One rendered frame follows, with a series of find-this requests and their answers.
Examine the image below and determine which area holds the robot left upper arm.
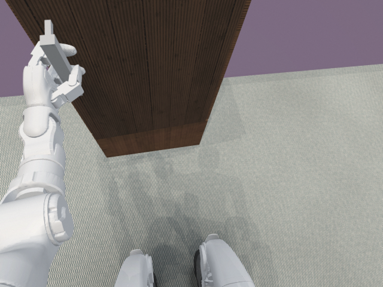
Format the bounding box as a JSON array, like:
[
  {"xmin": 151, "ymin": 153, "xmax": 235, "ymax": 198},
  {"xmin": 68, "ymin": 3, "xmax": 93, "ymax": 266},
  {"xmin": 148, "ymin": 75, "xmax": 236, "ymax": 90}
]
[{"xmin": 0, "ymin": 193, "xmax": 74, "ymax": 287}]

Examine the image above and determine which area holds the left robot hand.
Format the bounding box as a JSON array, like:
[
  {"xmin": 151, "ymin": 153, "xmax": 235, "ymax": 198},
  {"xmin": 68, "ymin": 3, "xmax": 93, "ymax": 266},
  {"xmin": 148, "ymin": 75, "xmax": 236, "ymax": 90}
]
[{"xmin": 23, "ymin": 41, "xmax": 86, "ymax": 113}]

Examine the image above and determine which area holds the cupboard door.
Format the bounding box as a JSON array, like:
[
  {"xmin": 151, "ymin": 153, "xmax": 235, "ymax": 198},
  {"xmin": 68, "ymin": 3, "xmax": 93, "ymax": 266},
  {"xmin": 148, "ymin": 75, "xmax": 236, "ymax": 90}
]
[{"xmin": 7, "ymin": 0, "xmax": 247, "ymax": 140}]

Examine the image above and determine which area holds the robot thigh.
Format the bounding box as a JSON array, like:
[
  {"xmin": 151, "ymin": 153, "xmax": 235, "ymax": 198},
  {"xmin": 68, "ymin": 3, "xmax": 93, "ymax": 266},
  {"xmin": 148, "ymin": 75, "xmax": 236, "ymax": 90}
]
[
  {"xmin": 114, "ymin": 254, "xmax": 154, "ymax": 287},
  {"xmin": 199, "ymin": 239, "xmax": 255, "ymax": 287}
]

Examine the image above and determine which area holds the left robot thigh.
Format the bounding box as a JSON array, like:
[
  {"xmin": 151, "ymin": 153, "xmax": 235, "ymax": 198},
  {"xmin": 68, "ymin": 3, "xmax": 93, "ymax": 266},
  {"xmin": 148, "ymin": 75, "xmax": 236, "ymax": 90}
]
[{"xmin": 114, "ymin": 254, "xmax": 154, "ymax": 287}]

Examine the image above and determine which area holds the robot left forearm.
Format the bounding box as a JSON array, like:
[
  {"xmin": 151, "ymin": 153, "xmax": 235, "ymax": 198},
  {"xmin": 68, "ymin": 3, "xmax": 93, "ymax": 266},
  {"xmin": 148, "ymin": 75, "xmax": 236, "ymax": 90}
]
[{"xmin": 0, "ymin": 106, "xmax": 66, "ymax": 204}]

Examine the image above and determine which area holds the handle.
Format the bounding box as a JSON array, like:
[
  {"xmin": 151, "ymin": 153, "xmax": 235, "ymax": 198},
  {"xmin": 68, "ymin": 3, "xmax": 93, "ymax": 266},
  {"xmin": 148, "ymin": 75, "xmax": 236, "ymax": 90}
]
[{"xmin": 39, "ymin": 20, "xmax": 83, "ymax": 96}]

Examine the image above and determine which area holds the right robot thigh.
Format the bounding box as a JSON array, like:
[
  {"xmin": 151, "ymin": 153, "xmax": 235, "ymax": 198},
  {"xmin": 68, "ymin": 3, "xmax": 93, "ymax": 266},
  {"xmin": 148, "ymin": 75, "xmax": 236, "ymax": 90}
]
[{"xmin": 199, "ymin": 239, "xmax": 255, "ymax": 287}]

